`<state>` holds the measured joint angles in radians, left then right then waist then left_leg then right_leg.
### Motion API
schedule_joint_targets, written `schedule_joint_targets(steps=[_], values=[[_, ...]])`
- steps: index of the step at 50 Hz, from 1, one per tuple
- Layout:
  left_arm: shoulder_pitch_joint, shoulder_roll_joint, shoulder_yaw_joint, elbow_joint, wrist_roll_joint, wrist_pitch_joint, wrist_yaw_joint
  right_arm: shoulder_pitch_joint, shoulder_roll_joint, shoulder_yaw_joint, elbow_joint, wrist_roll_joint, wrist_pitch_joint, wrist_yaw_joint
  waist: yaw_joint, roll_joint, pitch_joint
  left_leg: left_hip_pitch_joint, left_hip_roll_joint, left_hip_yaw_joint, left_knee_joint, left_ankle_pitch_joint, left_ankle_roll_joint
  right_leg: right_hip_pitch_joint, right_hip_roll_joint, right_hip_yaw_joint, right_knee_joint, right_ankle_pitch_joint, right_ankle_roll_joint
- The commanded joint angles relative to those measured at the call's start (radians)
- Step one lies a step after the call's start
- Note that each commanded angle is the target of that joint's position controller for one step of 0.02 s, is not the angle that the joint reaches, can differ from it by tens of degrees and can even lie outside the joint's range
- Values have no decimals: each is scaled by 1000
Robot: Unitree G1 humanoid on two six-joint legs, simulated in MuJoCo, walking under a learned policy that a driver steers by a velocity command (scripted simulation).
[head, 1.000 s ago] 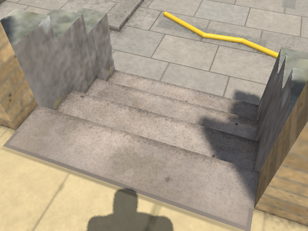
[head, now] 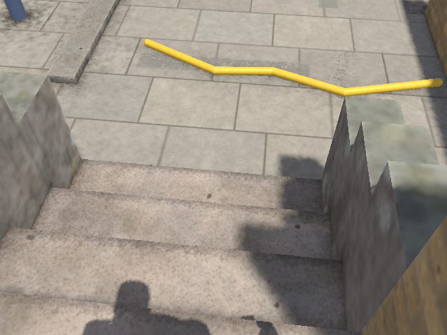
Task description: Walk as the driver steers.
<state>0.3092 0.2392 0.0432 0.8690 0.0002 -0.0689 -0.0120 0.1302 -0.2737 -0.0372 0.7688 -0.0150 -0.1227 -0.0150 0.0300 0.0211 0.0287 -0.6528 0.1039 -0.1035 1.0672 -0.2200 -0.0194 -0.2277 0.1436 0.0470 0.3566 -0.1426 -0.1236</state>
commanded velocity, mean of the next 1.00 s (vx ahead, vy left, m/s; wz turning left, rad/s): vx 0.50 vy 0.00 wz -0.16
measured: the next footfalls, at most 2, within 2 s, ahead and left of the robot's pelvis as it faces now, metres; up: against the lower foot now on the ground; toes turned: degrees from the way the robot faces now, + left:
left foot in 0.20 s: +0.30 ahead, +0.14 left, +0.00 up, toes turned -9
right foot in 0.62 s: +0.42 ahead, -0.13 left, +0.00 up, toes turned -9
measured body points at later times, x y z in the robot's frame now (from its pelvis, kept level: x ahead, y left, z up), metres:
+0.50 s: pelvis +0.27 +0.04 +0.00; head +0.29 +0.04 +0.45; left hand +0.47 +0.28 -0.10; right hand +0.22 -0.22 -0.13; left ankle +0.26 +0.15 -0.74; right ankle +0.37 -0.14 -0.69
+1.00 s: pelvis +0.50 +0.01 -0.03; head +0.50 -0.01 +0.42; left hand +0.46 +0.28 -0.16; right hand +0.60 -0.27 -0.15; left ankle +0.69 +0.17 -0.72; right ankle +0.38 -0.12 -0.74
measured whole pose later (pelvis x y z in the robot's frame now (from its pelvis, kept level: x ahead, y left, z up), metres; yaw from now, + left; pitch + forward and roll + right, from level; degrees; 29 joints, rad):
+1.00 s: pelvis +0.50 +0.01 -0.03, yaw -8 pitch +2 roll -1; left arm 0.51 0.22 0.06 0.98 -0.03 -0.07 0.06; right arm 0.20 -0.28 -0.08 0.80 -0.01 -0.05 0.03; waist 0.07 0.04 -0.03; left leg -0.67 0.09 -0.10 0.67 0.37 0.04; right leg -0.22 -0.04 -0.01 0.71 -0.53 0.02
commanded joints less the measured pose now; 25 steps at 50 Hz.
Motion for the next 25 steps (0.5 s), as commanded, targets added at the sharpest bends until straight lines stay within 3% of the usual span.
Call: schedule_joint_targets(steps=[1,4,6,7,9,10,11,12,13,14,15,16,17,19,21,23,24,25], values=[[-43,152,37,-92,-17,-18,24,6,-27,-4,-65,-13,14,-8,-44,-51,7,186,-56,79,-256,217,-27,-230,-179,154,-132,130,-153],[30,154,42,-83,-23,-6,29,-59,-41,-6,-84,10,17,0,3,-102,-23,236,-97,61,-426,313,-37,-159,-196,202,-68,50,-111],[74,134,36,-69,-30,-1,31,-82,-75,-17,-99,13,11,9,19,-107,-35,226,-92,43,-487,286,-21,-60,-237,268,-4,-8,-105],[82,135,36,-68,-24,2,31,-94,-90,-24,-107,14,4,16,20,-112,-34,226,-94,44,-508,234,-4,-21,-260,305,24,-22,-103],[63,141,36,-80,-13,8,32,-51,-107,-37,-101,16,-11,25,-18,-131,-39,299,-112,67,-564,149,40,19,-260,342,99,23,-88],[47,126,30,-89,-9,8,32,44,-127,-50,-79,10,-17,23,-70,-136,-75,413,-111,60,-591,124,74,11,-221,321,210,127,-62],[30,73,10,-107,-3,3,29,221,-189,-70,-52,-1,-21,21,-144,-39,-186,632,48,-105,-606,93,157,-96,-159,229,511,75,-16],[187,27,-4,-106,-40,-16,21,350,-292,-103,5,-6,-8,24,-99,321,-309,936,256,-564,-694,-104,352,-431,-24,88,864,-260,50],[191,122,14,-80,-51,-32,23,345,-168,-74,-2,22,-5,24,-119,294,-234,929,286,-727,-777,-266,353,-610,-69,154,1002,-408,43],[67,173,28,-97,-47,-34,21,297,-115,-59,-11,35,-1,18,-129,160,-103,838,258,-595,-774,-249,312,-669,-109,151,1062,-338,37],[4,153,22,-114,-26,-28,23,242,-104,-50,-30,22,7,19,-108,39,-64,739,211,-470,-781,-165,281,-641,-157,103,1040,-255,41],[-25,141,24,-127,-5,-24,25,199,-91,-45,-29,11,11,23,-80,8,-22,641,169,-388,-802,-61,273,-613,-194,88,956,-187,49],[-18,131,27,-131,1,-19,24,174,-71,-38,-25,3,12,24,-49,28,-21,571,128,-315,-820,17,255,-549,-235,79,882,-144,54],[-3,98,23,-134,-2,-8,25,187,-59,-36,0,5,16,26,-32,54,-25,511,83,-227,-845,130,257,-488,-254,41,782,-120,75],[-61,78,14,-165,0,-2,26,212,-93,-45,21,12,19,18,-41,39,-17,492,82,-172,-873,216,269,-488,-270,21,636,-58,94],[-163,66,3,-206,8,-10,20,195,-134,-54,36,23,25,7,-51,28,1,389,20,-60,-895,258,236,-353,-249,-9,383,99,91],[-164,39,-3,-194,8,-4,11,218,-148,-57,53,23,32,11,-58,45,-17,378,-3,-22,-887,258,229,-285,-223,-34,334,144,88],[-125,32,-6,-168,-2,3,9,248,-153,-61,72,11,32,20,-59,74,-57,368,8,0,-874,317,235,-192,-197,-59,386,154,100]])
